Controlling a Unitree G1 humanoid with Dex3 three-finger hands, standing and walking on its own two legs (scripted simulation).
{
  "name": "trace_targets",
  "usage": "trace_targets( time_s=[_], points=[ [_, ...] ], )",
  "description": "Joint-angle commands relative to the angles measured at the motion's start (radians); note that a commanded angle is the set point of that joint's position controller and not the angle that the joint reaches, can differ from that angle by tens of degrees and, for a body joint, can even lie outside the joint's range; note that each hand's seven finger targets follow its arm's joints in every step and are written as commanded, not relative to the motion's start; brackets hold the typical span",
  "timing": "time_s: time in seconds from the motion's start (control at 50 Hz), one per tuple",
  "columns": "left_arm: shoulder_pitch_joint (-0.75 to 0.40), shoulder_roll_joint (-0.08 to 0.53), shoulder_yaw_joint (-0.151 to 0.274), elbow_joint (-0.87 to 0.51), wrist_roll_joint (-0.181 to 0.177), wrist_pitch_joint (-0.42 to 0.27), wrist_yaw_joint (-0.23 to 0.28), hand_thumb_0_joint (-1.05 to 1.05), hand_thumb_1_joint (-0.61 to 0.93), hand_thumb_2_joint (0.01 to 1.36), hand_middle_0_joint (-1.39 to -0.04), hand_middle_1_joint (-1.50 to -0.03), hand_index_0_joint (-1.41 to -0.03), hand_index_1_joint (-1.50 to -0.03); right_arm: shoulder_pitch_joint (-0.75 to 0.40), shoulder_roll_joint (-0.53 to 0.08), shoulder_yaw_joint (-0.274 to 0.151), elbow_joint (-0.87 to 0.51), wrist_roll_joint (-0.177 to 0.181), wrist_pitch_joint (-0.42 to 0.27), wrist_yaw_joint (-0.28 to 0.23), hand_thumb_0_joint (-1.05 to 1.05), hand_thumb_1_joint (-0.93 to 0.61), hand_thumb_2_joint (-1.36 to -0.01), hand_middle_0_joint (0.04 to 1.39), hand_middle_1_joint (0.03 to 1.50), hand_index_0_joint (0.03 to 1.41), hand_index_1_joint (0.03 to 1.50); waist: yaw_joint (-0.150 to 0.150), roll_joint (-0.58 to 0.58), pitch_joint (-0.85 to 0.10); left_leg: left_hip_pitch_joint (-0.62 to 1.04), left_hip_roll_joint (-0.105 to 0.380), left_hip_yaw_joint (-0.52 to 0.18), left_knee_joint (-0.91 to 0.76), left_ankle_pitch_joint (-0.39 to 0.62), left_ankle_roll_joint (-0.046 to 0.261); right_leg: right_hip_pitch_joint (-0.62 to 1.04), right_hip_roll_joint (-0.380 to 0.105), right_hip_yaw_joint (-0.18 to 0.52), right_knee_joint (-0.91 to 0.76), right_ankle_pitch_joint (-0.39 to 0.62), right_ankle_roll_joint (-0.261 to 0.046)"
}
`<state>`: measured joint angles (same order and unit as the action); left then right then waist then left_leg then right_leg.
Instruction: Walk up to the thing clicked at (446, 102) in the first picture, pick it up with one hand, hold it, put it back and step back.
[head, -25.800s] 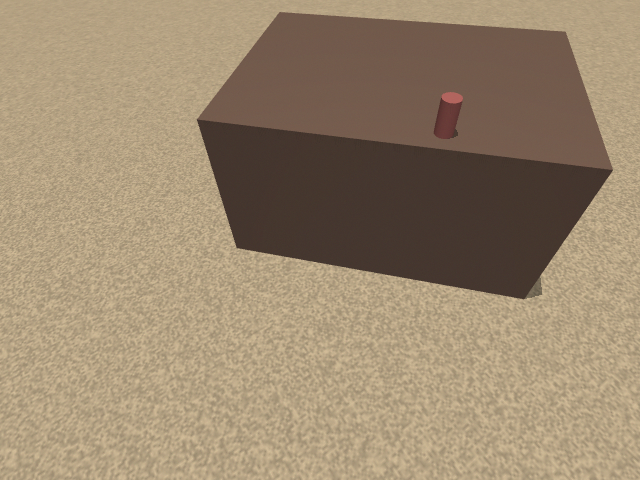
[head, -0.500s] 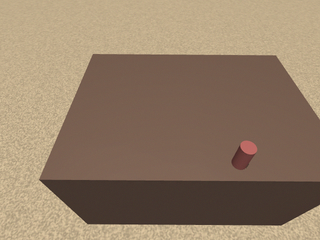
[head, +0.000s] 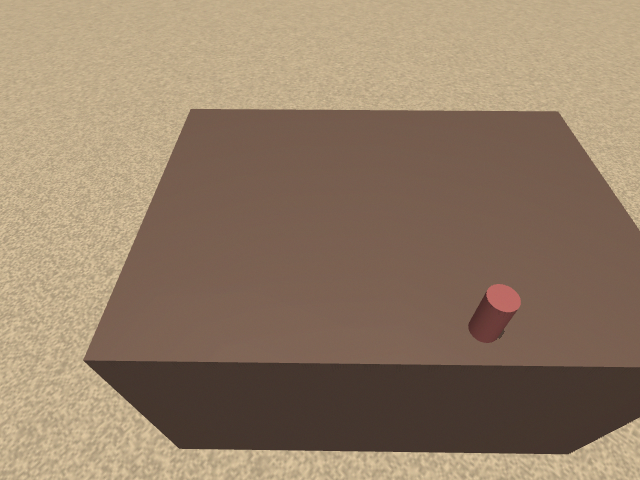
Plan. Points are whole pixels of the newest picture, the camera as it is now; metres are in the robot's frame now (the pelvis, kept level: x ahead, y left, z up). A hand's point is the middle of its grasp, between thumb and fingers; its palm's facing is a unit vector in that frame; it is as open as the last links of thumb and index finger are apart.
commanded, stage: home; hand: right
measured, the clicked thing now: (492, 314) +0.41 -0.26 -0.13
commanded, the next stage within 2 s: stand in 0.04 s
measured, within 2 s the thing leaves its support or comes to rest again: neither
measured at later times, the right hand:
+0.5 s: hand out of the picture +0.07 -0.26 -0.16, palm faces -0.02 +0.93 -0.36, open 11.1 cm
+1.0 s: hand out of the picture +0.07 -0.25 -0.16, palm faces -0.03 +0.94 -0.35, open 7.4 cm
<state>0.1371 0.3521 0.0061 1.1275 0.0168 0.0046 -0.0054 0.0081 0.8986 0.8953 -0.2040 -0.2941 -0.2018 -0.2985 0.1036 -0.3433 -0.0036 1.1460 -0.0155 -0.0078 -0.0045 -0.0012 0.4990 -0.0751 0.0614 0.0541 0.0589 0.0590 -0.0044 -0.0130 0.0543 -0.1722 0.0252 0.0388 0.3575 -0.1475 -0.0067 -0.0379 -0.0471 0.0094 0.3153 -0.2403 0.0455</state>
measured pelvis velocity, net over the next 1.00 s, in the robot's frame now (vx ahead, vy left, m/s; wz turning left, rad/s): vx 0.00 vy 0.00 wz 0.02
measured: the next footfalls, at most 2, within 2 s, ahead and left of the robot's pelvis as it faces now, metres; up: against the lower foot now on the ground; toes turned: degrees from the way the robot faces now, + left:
none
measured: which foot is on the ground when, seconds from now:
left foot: down 0.00-1.00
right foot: down 0.00-1.00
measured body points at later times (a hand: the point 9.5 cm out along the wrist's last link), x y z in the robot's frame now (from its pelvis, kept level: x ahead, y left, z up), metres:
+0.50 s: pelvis +0.00 +0.00 +0.00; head +0.01 +0.01 +0.45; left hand +0.06 +0.30 -0.14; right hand +0.07 -0.30 -0.13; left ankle +0.03 +0.12 -0.75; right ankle -0.04 -0.15 -0.75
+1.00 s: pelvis +0.00 +0.00 +0.00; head +0.01 +0.00 +0.45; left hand +0.06 +0.30 -0.14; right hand +0.07 -0.30 -0.13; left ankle +0.03 +0.12 -0.75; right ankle -0.04 -0.15 -0.75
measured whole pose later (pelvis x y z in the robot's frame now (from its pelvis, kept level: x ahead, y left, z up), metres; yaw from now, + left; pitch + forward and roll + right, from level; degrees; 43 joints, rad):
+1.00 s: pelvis +0.00 +0.00 +0.00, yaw +1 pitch -2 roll +0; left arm 0.15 0.35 0.01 1.11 0.02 0.00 -0.01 0.01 0.90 0.89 -0.20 -0.30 -0.20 -0.30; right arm 0.11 -0.34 -0.01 1.14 -0.01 -0.01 0.00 0.01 -0.90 -0.90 0.20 0.30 0.20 0.30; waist -0.01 -0.01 0.06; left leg -0.18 0.02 0.02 0.36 -0.15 -0.01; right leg -0.03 -0.05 -0.01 0.31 -0.24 0.05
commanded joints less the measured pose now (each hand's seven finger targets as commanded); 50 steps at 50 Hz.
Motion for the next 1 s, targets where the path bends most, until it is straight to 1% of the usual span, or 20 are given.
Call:
trace_targets(
  time_s=[0.0, 0.02, 0.08, 0.12, 0.16, 0.18, 0.2, 0.32, 0.44, 0.48, 0.5, 0.64, 0.7, 0.74, 0.8, 0.82, 0.86, 0.88, 0.94, 0.98],
  points=[
    [-0.019, 0.199, 0.038, -0.056, -0.001, -0.024, 0.018, 0.000, 0.897, 0.901, -0.201, -0.297, -0.200, -0.298, -0.042, -0.220, -0.039, -0.058, 0.008, -0.024, -0.008, 0.000, 0.535, -0.063, 0.054, 0.055, 0.054, 0.055, 0.000, 0.002, -0.072, 0.098, 0.114, -0.102, -0.035, 0.171, 0.025, -0.079, -0.087, 0.040, -0.061, 0.143, -0.052],
    [-0.024, 0.203, 0.041, -0.056, 0.000, -0.022, 0.018, 0.000, 0.897, 0.901, -0.201, -0.298, -0.200, -0.299, -0.033, -0.217, -0.039, -0.056, 0.008, -0.022, -0.008, 0.000, 0.505, -0.080, 0.057, 0.060, 0.057, 0.060, -0.005, 0.003, -0.068, 0.091, 0.107, -0.096, -0.041, 0.124, 0.024, -0.081, -0.087, 0.045, -0.064, 0.125, -0.054],
    [-0.020, 0.203, 0.041, -0.061, 0.000, -0.023, 0.019, 0.000, 0.897, 0.901, -0.201, -0.297, -0.200, -0.298, -0.042, -0.220, -0.041, -0.060, 0.007, -0.022, -0.008, 0.000, 0.531, -0.065, 0.055, 0.056, 0.055, 0.056, 0.000, 0.004, -0.078, 0.095, 0.113, -0.101, -0.032, 0.167, 0.027, -0.071, -0.090, 0.041, -0.060, 0.149, -0.054],
    [-0.010, 0.205, 0.041, -0.061, 0.000, -0.024, 0.019, 0.000, 0.897, 0.901, -0.201, -0.298, -0.200, -0.299, -0.035, -0.220, -0.039, -0.058, 0.008, -0.021, -0.007, 0.000, 0.507, -0.079, 0.057, 0.060, 0.057, 0.060, 0.001, -0.001, -0.079, 0.101, 0.111, -0.099, -0.028, 0.158, 0.029, -0.071, -0.091, 0.040, -0.067, 0.157, -0.052],
    [-0.014, 0.203, 0.041, -0.062, 0.000, -0.024, 0.019, 0.000, 0.900, 0.900, -0.200, -0.300, -0.200, -0.301, -0.032, -0.221, -0.038, -0.057, 0.008, -0.021, -0.007, 0.000, 0.347, -0.239, 0.200, 0.220, 0.200, 0.220, -0.002, 0.009, -0.070, 0.093, 0.109, -0.100, -0.034, 0.147, 0.026, -0.070, -0.091, 0.039, -0.063, 0.148, -0.053],
    [-0.017, 0.202, 0.042, -0.060, -0.001, -0.022, 0.019, 0.000, 0.900, 0.900, -0.200, -0.300, -0.200, -0.301, -0.031, -0.220, -0.038, -0.057, 0.007, -0.020, -0.007, 0.000, 0.267, -0.319, 0.200, 0.300, 0.200, 0.300, -0.004, 0.006, -0.059, 0.085, 0.107, -0.102, -0.042, 0.111, 0.024, -0.081, -0.088, 0.038, -0.065, 0.116, -0.053],
    [-0.017, 0.203, 0.042, -0.062, -0.001, -0.022, 0.019, 0.000, 0.900, 0.900, -0.200, -0.300, -0.200, -0.301, -0.035, -0.221, -0.039, -0.058, 0.007, -0.019, -0.006, 0.000, 0.187, -0.399, 0.200, 0.300, 0.200, 0.300, -0.002, 0.005, -0.055, 0.078, 0.110, -0.107, -0.046, 0.100, 0.026, -0.084, -0.087, 0.038, -0.068, 0.096, -0.053],
    [-0.008, 0.204, 0.043, -0.066, 0.000, -0.024, 0.016, 0.000, 0.900, 0.900, -0.200, -0.300, -0.200, -0.301, -0.035, -0.222, -0.040, -0.062, 0.006, -0.022, -0.006, 0.000, -0.293, -0.879, 0.200, 0.300, 0.200, 0.300, 0.000, 0.016, -0.059, 0.088, 0.108, -0.107, -0.044, 0.108, 0.025, -0.089, -0.089, 0.038, -0.071, 0.109, -0.055],
    [-0.013, 0.205, 0.044, -0.070, 0.001, -0.024, 0.017, 0.000, 0.900, 0.900, -0.200, -0.300, -0.200, -0.301, -0.030, -0.219, -0.039, -0.061, 0.007, -0.021, -0.006, 0.000, -0.773, -0.900, 0.200, 0.300, 0.200, 0.300, -0.002, 0.018, -0.075, 0.086, 0.109, -0.105, -0.036, 0.141, 0.026, -0.064, -0.093, 0.040, -0.066, 0.143, -0.057],
    [-0.008, 0.207, 0.045, -0.068, 0.000, -0.023, 0.017, 0.000, 0.900, 0.900, -0.200, -0.300, -0.200, -0.301, -0.036, -0.223, -0.042, -0.062, 0.007, -0.021, -0.007, 0.000, -0.900, -0.900, 0.200, 0.300, 0.200, 0.300, 0.002, 0.009, -0.069, 0.091, 0.111, -0.109, -0.039, 0.134, 0.028, -0.071, -0.092, 0.038, -0.069, 0.127, -0.057],
    [-0.013, 0.204, 0.043, -0.068, -0.002, -0.023, 0.017, 0.000, 0.900, 0.900, -0.200, -0.300, -0.200, -0.301, -0.031, -0.220, -0.039, -0.061, 0.008, -0.021, -0.005, 0.000, -0.900, -0.900, 0.200, 0.300, 0.200, 0.300, -0.003, 0.009, -0.053, 0.074, 0.106, -0.109, -0.048, 0.120, 0.024, -0.079, -0.088, 0.036, -0.070, 0.103, -0.054],
    [-0.008, 0.205, 0.043, -0.073, 0.000, -0.023, 0.016, 0.000, 0.900, 0.900, -0.200, -0.300, -0.200, -0.301, -0.037, -0.219, -0.042, -0.063, 0.007, -0.021, -0.005, 0.000, -0.900, -0.900, 0.200, 0.300, 0.200, 0.300, 0.000, 0.006, -0.057, 0.077, 0.109, -0.114, -0.051, 0.104, 0.024, -0.087, -0.087, 0.031, -0.070, 0.086, -0.055],
    [-0.017, 0.204, 0.043, -0.075, -0.002, -0.025, 0.016, 0.000, 0.900, 0.900, -0.200, -0.300, -0.200, -0.301, -0.032, -0.219, -0.041, -0.060, 0.008, -0.023, -0.005, 0.000, -0.900, -0.900, 0.200, 0.300, 0.200, 0.300, 0.000, 0.009, -0.074, 0.081, 0.112, -0.110, -0.034, 0.181, 0.026, -0.063, -0.095, 0.035, -0.061, 0.139, -0.056],
    [-0.003, 0.203, 0.043, -0.072, -0.001, -0.026, 0.016, 0.000, 0.900, 0.900, -0.200, -0.300, -0.200, -0.301, -0.028, -0.220, -0.042, -0.060, 0.008, -0.023, -0.005, 0.000, -0.900, -0.900, 0.200, 0.300, 0.200, 0.300, 0.001, 0.012, -0.083, 0.083, 0.111, -0.110, -0.031, 0.182, 0.028, -0.050, -0.095, 0.031, -0.063, 0.157, -0.054],
    [-0.003, 0.202, 0.042, -0.069, 0.000, -0.023, 0.016, 0.000, 0.900, 0.900, -0.200, -0.300, -0.200, -0.301, -0.036, -0.221, -0.041, -0.063, 0.008, -0.021, -0.004, 0.000, -0.900, -0.900, 0.200, 0.300, 0.200, 0.300, 0.000, 0.010, -0.055, 0.076, 0.106, -0.116, -0.047, 0.099, 0.025, -0.082, -0.090, 0.028, -0.073, 0.092, -0.054],
    [-0.009, 0.207, 0.044, -0.072, -0.001, -0.024, 0.016, 0.000, 0.900, 0.900, -0.200, -0.300, -0.200, -0.301, -0.036, -0.222, -0.043, -0.061, 0.009, -0.020, -0.004, 0.000, -0.900, -0.900, 0.200, 0.300, 0.200, 0.300, -0.001, 0.000, -0.047, 0.076, 0.108, -0.119, -0.047, 0.103, 0.026, -0.087, -0.090, 0.028, -0.073, 0.085, -0.054],
    [-0.013, 0.206, 0.045, -0.074, 0.000, -0.025, 0.016, 0.000, 0.900, 0.900, -0.200, -0.300, -0.200, -0.301, -0.025, -0.218, -0.041, -0.062, 0.008, -0.019, -0.003, 0.000, -0.900, -0.900, 0.200, 0.300, 0.200, 0.300, -0.003, 0.002, -0.066, 0.076, 0.106, -0.114, -0.040, 0.125, 0.029, -0.067, -0.096, 0.034, -0.074, 0.124, -0.054],
    [-0.011, 0.209, 0.046, -0.075, -0.002, -0.026, 0.017, 0.000, 0.900, 0.900, -0.200, -0.300, -0.200, -0.301, -0.031, -0.220, -0.043, -0.064, 0.008, -0.020, -0.003, 0.000, -0.900, -0.900, 0.200, 0.300, 0.200, 0.300, -0.002, 0.005, -0.073, 0.084, 0.110, -0.115, -0.036, 0.166, 0.027, -0.062, -0.096, 0.030, -0.064, 0.140, -0.054],
    [-0.007, 0.205, 0.045, -0.074, -0.001, -0.026, 0.016, 0.000, 0.900, 0.900, -0.200, -0.300, -0.200, -0.301, -0.033, -0.219, -0.041, -0.063, 0.008, -0.021, -0.004, 0.000, -0.900, -0.900, 0.200, 0.300, 0.200, 0.300, -0.001, 0.010, -0.068, 0.080, 0.106, -0.114, -0.038, 0.148, 0.025, -0.068, -0.094, 0.030, -0.070, 0.130, -0.053],
    [-0.005, 0.205, 0.044, -0.075, -0.003, -0.027, 0.017, 0.000, 0.900, 0.900, -0.200, -0.300, -0.200, -0.301, -0.042, -0.223, -0.043, -0.065, 0.009, -0.023, -0.004, 0.000, -0.900, -0.900, 0.200, 0.300, 0.200, 0.300, 0.004, 0.006, -0.084, 0.101, 0.114, -0.115, -0.022, 0.203, 0.028, -0.061, -0.097, 0.029, -0.065, 0.161, -0.051]
  ],
)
